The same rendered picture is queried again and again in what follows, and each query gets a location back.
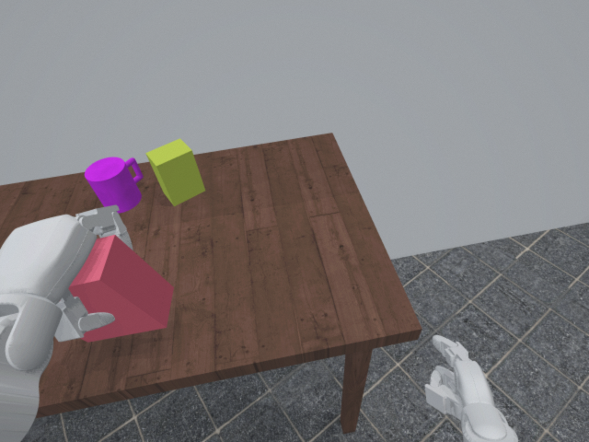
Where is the right robot forearm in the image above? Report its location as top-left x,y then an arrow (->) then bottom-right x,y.
461,402 -> 518,442

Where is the robot left hand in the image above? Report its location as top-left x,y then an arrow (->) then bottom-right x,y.
0,204 -> 133,342

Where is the table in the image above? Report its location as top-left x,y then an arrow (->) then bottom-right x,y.
0,133 -> 422,434

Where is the sponge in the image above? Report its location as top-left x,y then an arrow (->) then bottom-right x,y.
59,235 -> 174,343

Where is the left robot forearm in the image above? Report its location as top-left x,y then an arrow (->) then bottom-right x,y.
0,293 -> 63,442

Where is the robot right hand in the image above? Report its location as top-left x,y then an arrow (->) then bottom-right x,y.
425,335 -> 495,420

